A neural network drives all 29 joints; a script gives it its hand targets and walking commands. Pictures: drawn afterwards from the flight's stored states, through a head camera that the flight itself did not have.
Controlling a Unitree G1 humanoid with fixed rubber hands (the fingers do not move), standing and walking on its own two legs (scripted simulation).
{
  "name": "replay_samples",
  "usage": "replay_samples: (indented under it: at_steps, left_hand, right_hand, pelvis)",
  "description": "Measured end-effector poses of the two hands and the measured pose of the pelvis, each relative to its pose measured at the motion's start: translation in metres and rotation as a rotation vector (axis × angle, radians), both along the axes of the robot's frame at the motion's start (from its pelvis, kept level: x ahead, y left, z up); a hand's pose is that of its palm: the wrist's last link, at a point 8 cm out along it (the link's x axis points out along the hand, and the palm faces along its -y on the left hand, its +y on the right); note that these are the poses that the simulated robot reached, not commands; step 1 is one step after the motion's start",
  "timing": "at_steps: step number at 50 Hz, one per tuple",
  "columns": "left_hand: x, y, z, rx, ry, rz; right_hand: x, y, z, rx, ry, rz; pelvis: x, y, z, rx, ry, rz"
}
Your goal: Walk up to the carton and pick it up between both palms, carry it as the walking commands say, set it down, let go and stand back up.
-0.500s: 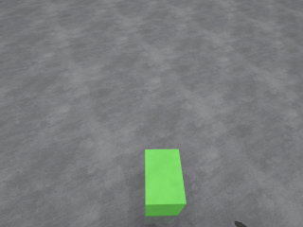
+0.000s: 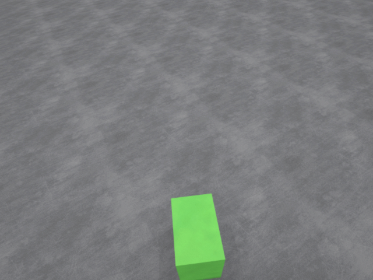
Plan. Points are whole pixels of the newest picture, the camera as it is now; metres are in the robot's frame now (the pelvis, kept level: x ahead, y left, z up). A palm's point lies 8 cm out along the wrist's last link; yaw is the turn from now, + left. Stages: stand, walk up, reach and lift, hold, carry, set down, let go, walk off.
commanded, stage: walk up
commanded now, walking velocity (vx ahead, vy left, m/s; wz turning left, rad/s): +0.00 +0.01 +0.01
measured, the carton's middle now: (196, 238) +0.45 +0.00 -0.62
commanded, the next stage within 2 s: none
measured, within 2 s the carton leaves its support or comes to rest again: neither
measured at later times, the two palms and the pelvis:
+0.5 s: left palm out of the picture +0.03 +0.18 -0.13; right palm out of the picture -0.01 -0.25 -0.14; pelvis +0.01 -0.04 +0.01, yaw +1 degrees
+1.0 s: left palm out of the picture +0.01 +0.17 -0.13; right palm out of the picture +0.01 -0.24 -0.14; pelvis +0.02 -0.04 +0.01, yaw +1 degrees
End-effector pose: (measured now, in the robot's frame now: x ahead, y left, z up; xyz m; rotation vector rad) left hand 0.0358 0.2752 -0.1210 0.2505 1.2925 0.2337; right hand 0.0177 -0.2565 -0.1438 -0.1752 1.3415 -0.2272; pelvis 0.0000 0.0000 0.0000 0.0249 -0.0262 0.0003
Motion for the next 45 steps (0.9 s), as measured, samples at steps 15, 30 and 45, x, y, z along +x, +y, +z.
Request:
replay_samples:
  at_steps: [15, 30, 45]
  left_hand:
    - [-0.006, -0.091, 0.002, -0.096, -0.013, 0.022]
    - [-0.012, -0.094, -0.006, -0.125, 0.026, 0.048]
    - [-0.024, -0.101, -0.01, -0.141, 0.072, 0.064]
  right_hand:
    - [-0.023, -0.002, -0.004, 0.105, 0.102, 0.006]
    - [-0.026, 0.013, 0.003, 0.114, 0.119, -0.005]
    - [-0.014, 0.014, 0.003, 0.107, 0.117, 0.008]
  pelvis:
    - [0.004, -0.034, 0.013, -0.028, 0.007, 0.021]
    - [0.016, -0.036, 0.014, -0.022, 0.002, 0.016]
    - [0.023, -0.036, 0.014, -0.02, 0.003, 0.015]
